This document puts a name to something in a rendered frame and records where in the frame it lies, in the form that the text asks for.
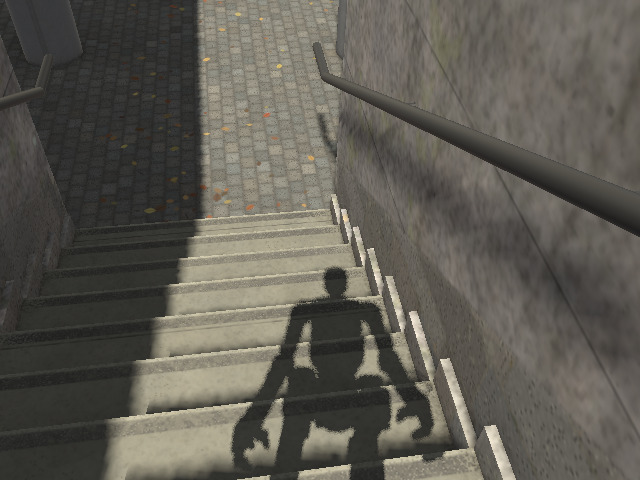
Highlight stairs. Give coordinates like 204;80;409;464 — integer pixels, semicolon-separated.
0;209;484;480

